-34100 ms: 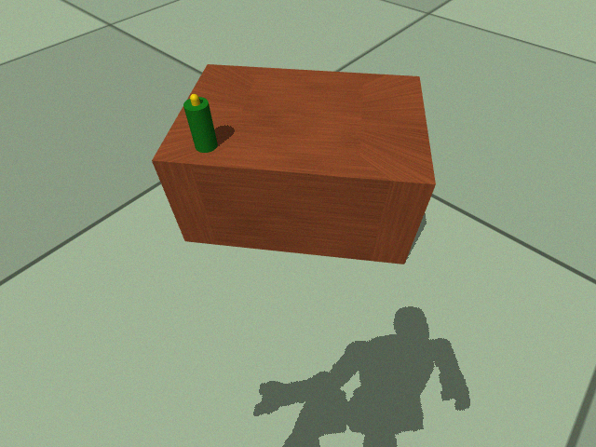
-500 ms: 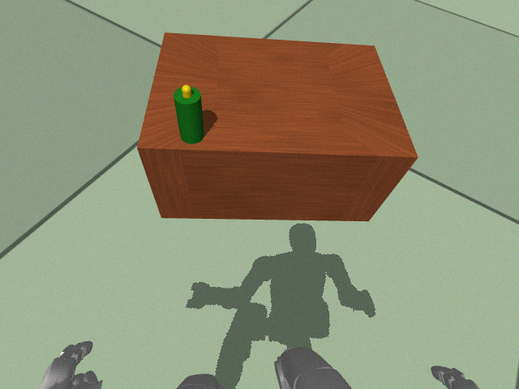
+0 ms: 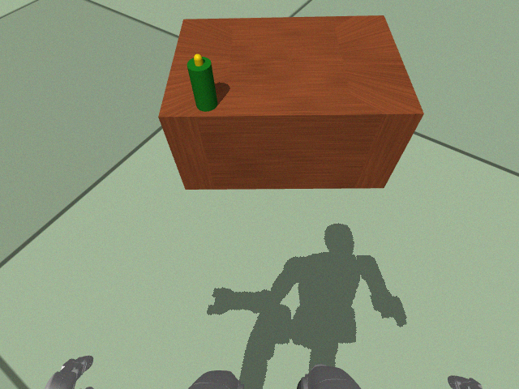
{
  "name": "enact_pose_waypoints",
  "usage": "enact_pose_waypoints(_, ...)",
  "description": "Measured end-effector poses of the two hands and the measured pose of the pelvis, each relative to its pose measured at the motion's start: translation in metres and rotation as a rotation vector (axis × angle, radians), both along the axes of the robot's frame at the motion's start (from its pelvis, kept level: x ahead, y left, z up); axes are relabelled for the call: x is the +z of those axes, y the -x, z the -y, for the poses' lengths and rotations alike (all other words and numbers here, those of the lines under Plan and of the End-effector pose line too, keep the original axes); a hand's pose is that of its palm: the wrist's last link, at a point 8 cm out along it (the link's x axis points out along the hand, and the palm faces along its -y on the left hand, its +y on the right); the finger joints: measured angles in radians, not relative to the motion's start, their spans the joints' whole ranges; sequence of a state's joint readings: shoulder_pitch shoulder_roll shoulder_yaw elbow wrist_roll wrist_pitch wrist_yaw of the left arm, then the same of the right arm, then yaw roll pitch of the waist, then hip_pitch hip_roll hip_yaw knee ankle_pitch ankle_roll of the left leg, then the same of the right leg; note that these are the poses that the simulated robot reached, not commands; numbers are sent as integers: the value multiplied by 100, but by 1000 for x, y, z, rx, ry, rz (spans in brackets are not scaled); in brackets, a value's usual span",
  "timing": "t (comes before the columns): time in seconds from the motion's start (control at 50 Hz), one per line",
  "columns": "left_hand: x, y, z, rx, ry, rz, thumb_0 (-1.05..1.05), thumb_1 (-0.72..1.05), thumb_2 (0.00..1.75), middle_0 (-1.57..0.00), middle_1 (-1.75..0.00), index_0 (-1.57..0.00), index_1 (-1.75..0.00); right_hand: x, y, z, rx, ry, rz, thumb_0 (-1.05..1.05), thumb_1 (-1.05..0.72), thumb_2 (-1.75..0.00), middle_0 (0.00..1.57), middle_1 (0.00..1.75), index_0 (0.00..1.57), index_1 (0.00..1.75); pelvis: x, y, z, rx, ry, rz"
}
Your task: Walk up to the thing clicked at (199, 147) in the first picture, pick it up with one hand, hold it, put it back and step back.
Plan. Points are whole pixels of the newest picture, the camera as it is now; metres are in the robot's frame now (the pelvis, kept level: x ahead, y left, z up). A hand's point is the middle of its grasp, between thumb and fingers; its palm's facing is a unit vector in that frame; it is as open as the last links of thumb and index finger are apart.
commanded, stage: step back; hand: left
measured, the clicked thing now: (202, 81) +1.01 +0.20 -0.21
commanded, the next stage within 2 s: stand in 1.16 s
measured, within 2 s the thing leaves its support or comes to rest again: neither
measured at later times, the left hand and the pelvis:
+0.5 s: hand out of the picture -0.02 +0.25 -0.15, palm faces +0.01 -0.93 -0.36, open 7.3 cm; pelvis -0.08 -0.02 +0.00, yaw +0 degrees
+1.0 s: hand out of the picture +0.05 +0.24 -0.14, palm faces +0.02 -0.93 -0.36, open 7.3 cm; pelvis -0.04 -0.02 +0.01, yaw +1 degrees
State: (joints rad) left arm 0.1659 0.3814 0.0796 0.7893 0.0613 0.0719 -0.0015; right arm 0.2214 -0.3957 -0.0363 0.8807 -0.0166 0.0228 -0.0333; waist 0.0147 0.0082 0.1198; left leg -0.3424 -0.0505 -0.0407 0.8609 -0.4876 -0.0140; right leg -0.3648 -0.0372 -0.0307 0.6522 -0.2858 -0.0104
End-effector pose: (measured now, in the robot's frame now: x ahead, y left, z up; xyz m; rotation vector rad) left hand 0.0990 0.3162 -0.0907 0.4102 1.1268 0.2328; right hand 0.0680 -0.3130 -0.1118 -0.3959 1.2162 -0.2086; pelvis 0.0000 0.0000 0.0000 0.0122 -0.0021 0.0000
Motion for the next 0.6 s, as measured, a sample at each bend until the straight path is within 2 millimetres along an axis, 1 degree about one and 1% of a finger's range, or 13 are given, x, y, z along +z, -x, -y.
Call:
enact_pose_waypoints(0.04, -9, 2, -4, 5, 15, 47, 0, 90, 90, -20, -30, -21, -30, -3, 17, -5, 19, 12, -26, 1, -90, -90, 20, 30, 20, 30, -7, 13, -2, 28, 6, 6)
enact_pose_waypoints(0.08, -16, 8, -4, 18, 37, 68, 0, 91, 90, -20, -30, -20, -30, -1, 34, -12, 19, 11, -44, 1, -90, -90, 20, 30, 20, 30, -7, 26, -2, 17, -43, 35)
enact_pose_waypoints(0.12, -19, 19, 2, 31, 67, 58, 0, 91, 90, -20, -29, -20, -30, 5, 47, -16, 23, 5, -40, 1, -90, -90, 20, 30, 21, 30, -3, 33, -2, 22, -26, 37)
enact_pose_waypoints(0.16, -20, 32, 9, 35, 100, 38, 0, 91, 90, -20, -29, -20, -30, 13, 54, -16, 25, 10, -25, 1, -90, -90, 21, 30, 21, 30, 2, 38, -2, 35, 4, 39)
enact_pose_waypoints(0.2, -20, 44, 15, 39, 124, 29, 0, 91, 90, -20, -29, -20, -30, 20, 56, -13, 28, 20, -1, 1, -90, -90, 21, 30, 21, 30, 6, 44, 0, 23, 15, 36)
enact_pose_waypoints(0.28, -22, 69, 22, 28, 133, -2, 0, 91, 90, -20, -29, -20, -30, 27, 52, -2, 29, 23, 72, 1, -90, -90, 21, 30, 21, 30, 7, 58, 7, -1, 21, 32)
enact_pose_waypoints(0.36, -24, 93, 31, 25, 103, -28, 0, 91, 90, -20, -29, -20, -30, 23, 48, 14, 24, 13, 121, 1, -90, -90, 21, 30, 21, 30, 3, 72, 18, -15, 48, 47)
enact_pose_waypoints(0.4, -21, 105, 34, 30, 95, -26, 0, 91, 90, -20, -29, -20, -30, 21, 49, 18, 19, 6, 124, 1, -90, -90, 20, 30, 21, 30, 3, 75, 21, -9, 60, 49)
enact_pose_waypoints(0.44, -18, 117, 34, 41, 88, -33, 0, 91, 90, -20, -30, -20, -30, 20, 51, 20, 18, -6, 122, 1, -90, -90, 20, 30, 21, 30, 4, 76, 21, -14, 40, 45)
enact_pose_waypoints(0.5, -18, 124, 28, 59, 78, -47, 0, 91, 90, -20, -30, -21, -30, 16, 58, 20, 14, -17, 113, 1, -90, -90, 20, 30, 20, 30, 3, 76, 18, 0, 32, 39)
enact_pose_waypoints(0.6, -17, 119, 20, 61, 83, -58, 0, 91, 90, -20, -30, -20, -30, 10, 77, 8, -9, -37, 46, 1, -90, -90, 20, 30, 20, 30, 6, 72, 12, -3, 14, 35)
